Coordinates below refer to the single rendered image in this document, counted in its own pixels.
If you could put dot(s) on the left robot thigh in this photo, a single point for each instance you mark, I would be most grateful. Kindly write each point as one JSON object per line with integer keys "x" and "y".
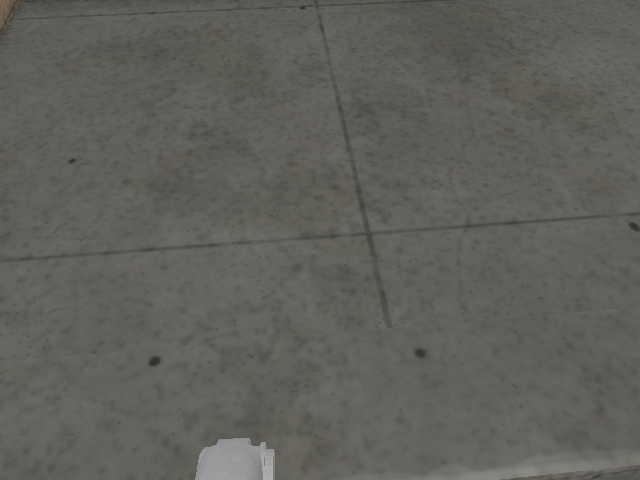
{"x": 237, "y": 459}

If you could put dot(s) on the robot left shin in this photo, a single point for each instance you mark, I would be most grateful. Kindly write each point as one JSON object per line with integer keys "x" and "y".
{"x": 201, "y": 454}

